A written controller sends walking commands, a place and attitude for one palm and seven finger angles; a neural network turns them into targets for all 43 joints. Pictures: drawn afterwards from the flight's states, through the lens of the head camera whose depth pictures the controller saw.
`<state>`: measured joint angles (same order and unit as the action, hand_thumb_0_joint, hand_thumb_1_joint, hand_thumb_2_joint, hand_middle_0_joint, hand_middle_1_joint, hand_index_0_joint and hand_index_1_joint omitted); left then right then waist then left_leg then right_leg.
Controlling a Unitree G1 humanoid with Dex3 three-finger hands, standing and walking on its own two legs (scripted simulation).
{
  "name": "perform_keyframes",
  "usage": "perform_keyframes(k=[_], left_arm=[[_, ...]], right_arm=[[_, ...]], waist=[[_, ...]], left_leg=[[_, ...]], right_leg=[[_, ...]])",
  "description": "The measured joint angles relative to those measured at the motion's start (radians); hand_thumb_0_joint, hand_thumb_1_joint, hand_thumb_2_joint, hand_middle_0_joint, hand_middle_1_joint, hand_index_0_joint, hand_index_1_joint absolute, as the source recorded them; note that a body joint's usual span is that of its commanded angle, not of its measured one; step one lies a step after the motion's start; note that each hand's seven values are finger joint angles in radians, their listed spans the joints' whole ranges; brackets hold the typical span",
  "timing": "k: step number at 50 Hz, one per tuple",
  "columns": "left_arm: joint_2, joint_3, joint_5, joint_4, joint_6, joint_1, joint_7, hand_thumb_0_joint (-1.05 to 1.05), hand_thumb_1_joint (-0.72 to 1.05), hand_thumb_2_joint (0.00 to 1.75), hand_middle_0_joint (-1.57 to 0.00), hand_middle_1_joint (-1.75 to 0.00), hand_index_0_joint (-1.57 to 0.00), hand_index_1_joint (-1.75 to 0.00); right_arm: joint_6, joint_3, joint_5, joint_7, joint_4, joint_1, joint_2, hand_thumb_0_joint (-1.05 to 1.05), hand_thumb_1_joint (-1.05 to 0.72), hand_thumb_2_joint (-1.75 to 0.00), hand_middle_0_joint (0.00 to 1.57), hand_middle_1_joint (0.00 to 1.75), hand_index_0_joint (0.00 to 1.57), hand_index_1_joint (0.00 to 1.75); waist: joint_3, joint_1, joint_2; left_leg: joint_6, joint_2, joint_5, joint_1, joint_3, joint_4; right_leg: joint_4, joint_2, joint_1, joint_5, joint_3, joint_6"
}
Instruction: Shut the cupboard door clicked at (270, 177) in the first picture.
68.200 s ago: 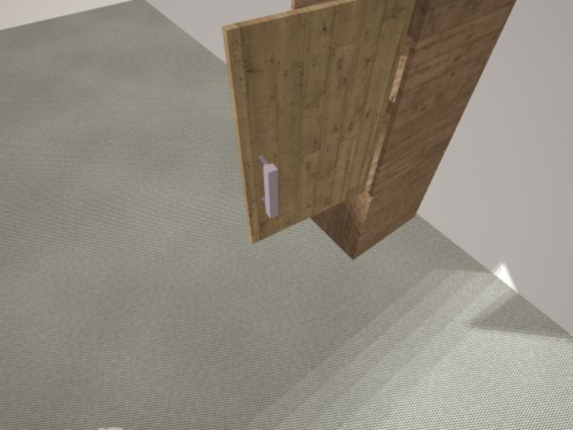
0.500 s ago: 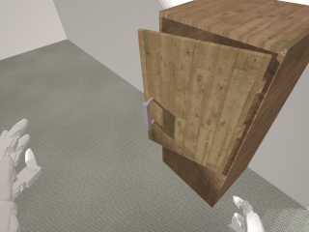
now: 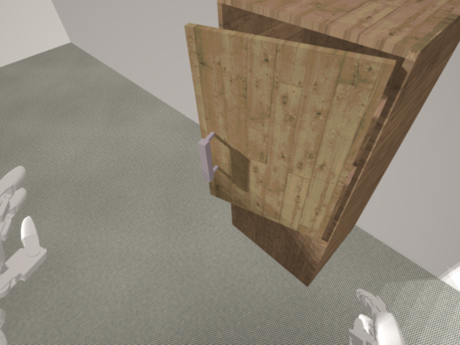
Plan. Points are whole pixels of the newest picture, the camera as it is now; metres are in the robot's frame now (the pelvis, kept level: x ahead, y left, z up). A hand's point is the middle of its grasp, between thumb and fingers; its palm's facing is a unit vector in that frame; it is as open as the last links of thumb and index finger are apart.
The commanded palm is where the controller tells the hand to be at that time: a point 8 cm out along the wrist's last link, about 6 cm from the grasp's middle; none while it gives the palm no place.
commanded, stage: step back with the hand held close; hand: left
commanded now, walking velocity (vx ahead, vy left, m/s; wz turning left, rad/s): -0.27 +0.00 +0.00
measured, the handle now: (210, 157) +0.63 +0.11 -0.11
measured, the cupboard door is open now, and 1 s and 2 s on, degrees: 16 16 16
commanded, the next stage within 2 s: stop stepping back and stand still in 1.04 s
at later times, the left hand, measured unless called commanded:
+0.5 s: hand out of the picture +0.11 +0.28 +0.16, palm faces +0.48 -0.75 -0.46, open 7.4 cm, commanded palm +0.05 +0.32 +0.18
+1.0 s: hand out of the picture +0.00 +0.30 +0.17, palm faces +0.55 -0.71 -0.43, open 7.4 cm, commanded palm -0.05 +0.31 +0.18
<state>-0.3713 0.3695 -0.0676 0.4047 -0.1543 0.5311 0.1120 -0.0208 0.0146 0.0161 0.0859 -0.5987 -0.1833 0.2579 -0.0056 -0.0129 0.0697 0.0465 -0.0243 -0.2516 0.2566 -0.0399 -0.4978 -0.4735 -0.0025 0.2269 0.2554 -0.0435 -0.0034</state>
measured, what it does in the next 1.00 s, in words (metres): walks backwards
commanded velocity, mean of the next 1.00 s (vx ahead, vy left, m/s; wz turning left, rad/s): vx -0.34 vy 0.00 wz -0.05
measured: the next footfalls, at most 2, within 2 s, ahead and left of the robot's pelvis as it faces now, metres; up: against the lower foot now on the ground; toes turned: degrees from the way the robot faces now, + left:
right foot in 1.06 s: -0.27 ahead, -0.12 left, +0.00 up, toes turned -9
left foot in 1.56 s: -0.22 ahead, +0.14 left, +0.00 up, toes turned +0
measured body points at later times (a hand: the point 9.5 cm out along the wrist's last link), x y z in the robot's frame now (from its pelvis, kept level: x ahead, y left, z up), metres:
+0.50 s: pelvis -0.08 +0.01 -0.02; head -0.08 +0.02 +0.43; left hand +0.08 +0.32 +0.18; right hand +0.10 -0.23 -0.09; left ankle +0.01 +0.09 -0.74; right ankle -0.01 -0.11 -0.74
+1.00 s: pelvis -0.17 +0.01 -0.02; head -0.15 +0.04 +0.43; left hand -0.03 +0.34 +0.20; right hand +0.03 -0.20 -0.09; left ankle +0.00 +0.10 -0.74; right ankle -0.30 -0.12 -0.71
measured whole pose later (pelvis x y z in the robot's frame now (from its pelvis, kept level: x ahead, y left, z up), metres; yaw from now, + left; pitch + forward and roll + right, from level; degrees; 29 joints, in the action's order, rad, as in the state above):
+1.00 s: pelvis -0.17 +0.01 -0.02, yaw +4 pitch +4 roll -4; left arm -0.45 0.52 -0.08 0.55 -0.27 0.53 0.16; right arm -0.14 0.01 -0.01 0.05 -0.63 -0.17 0.16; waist 0.05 -0.03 0.01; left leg 0.08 0.08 0.03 0.61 -0.12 -0.49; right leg -0.79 0.08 0.22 0.55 -0.04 -0.01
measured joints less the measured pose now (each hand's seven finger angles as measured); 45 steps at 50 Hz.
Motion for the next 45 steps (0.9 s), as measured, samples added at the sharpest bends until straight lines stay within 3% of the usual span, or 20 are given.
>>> perform_keyframes(k=[9,20,25,27,34,36,39,41,43,45], left_arm=[[-0.079,0.065,-0.007,0.054,-0.011,0.023,0.014,0.01,0.89,0.89,-0.21,-0.31,-0.21,-0.30],[-0.029,0.050,0.030,0.028,-0.041,0.010,0.026,0.01,0.89,0.90,-0.21,-0.31,-0.21,-0.30],[-0.035,0.065,0.053,0.050,-0.067,-0.034,0.030,0.01,0.89,0.90,-0.21,-0.31,-0.21,-0.30],[-0.038,0.079,0.059,0.057,-0.081,-0.045,0.030,0.01,0.89,0.90,-0.21,-0.31,-0.21,-0.30],[-0.027,0.083,0.043,0.091,-0.105,-0.021,0.046,0.01,0.89,0.90,-0.21,-0.31,-0.21,-0.30],[-0.029,0.067,0.040,0.098,-0.107,-0.030,0.053,0.01,0.89,0.90,-0.21,-0.31,-0.21,-0.30],[-0.044,0.064,0.039,0.106,-0.111,-0.037,0.057,0.01,0.89,0.90,-0.21,-0.31,-0.21,-0.30],[-0.062,0.076,0.043,0.100,-0.113,-0.047,0.052,0.01,0.88,0.90,-0.21,-0.31,-0.21,-0.30],[-0.085,0.092,0.040,0.101,-0.106,-0.059,0.045,0.01,0.88,0.90,-0.21,-0.31,-0.21,-0.30],[-0.104,0.117,0.030,0.113,-0.111,-0.057,0.042,0.01,0.88,0.90,-0.22,-0.31,-0.22,-0.30]], right_arm=[[0.038,0.000,0.003,0.010,0.046,0.013,-0.016,0.01,-0.90,-0.90,0.20,0.30,0.20,0.30],[0.004,-0.021,0.000,0.010,0.047,-0.021,-0.021,0.01,-0.90,-0.90,0.21,0.30,0.21,0.30],[-0.027,-0.023,-0.008,0.011,0.036,-0.054,-0.029,0.01,-0.90,-0.90,0.21,0.30,0.21,0.30],[-0.036,-0.021,-0.010,0.006,0.030,-0.059,-0.027,0.01,-0.90,-0.90,0.21,0.30,0.21,0.30],[-0.046,-0.004,-0.017,-0.019,0.003,-0.042,-0.024,0.01,-0.90,-0.90,0.21,0.30,0.21,0.30],[-0.045,-0.003,-0.017,-0.021,-0.005,-0.034,-0.023,0.01,-0.90,-0.90,0.21,0.30,0.21,0.30],[-0.049,-0.007,-0.013,-0.014,-0.001,-0.022,-0.027,0.01,-0.90,-0.90,0.21,0.30,0.21,0.30],[-0.059,-0.004,-0.014,-0.007,0.009,-0.018,-0.034,0.01,-0.90,-0.90,0.21,0.30,0.21,0.30],[-0.073,0.003,-0.020,-0.006,0.004,-0.021,-0.049,0.01,-0.90,-0.90,0.21,0.30,0.21,0.30],[-0.085,0.007,-0.020,-0.015,-0.014,-0.022,-0.067,0.01,-0.90,-0.90,0.21,0.30,0.21,0.30]], waist=[[0.003,0.011,-0.026],[0.013,0.007,-0.040],[-0.006,0.022,-0.061],[-0.012,0.022,-0.059],[-0.011,0.005,-0.064],[-0.017,0.008,-0.072],[-0.031,0.017,-0.078],[-0.044,0.034,-0.057],[-0.043,0.049,-0.036],[-0.023,0.041,-0.037]], left_leg=[[0.015,-0.008,0.015,0.050,-0.024,-0.030],[0.030,0.003,0.030,0.138,-0.009,-0.109],[0.031,-0.001,0.042,0.173,0.011,-0.149],[0.031,0.009,0.028,0.190,0.007,-0.173],[-0.011,0.003,-0.122,0.240,-0.007,-0.218],[-0.013,-0.002,-0.100,0.246,-0.011,-0.196],[0.014,0.004,-0.015,0.257,-0.021,-0.161],[0.046,0.029,0.061,0.272,-0.018,-0.147],[0.052,0.058,0.164,0.287,-0.012,-0.120],[0.046,0.073,0.202,0.307,-0.017,-0.098]], right_leg=[[-0.051,-0.010,0.066,-0.011,0.022,0.013],[-0.093,0.000,0.129,-0.044,0.008,0.019],[-0.147,0.033,0.144,-0.022,0.049,0.015],[-0.164,0.034,0.152,-0.017,0.040,0.010],[-0.160,0.020,0.192,-0.053,0.047,0.005],[-0.145,0.011,0.199,-0.072,0.047,0.011],[-0.153,0.016,0.223,-0.045,0.051,0.018],[-0.261,0.051,0.246,0.032,0.057,0.022],[-0.416,0.087,0.240,0.110,0.053,0.022],[-0.502,0.102,0.196,0.176,0.044,0.016]])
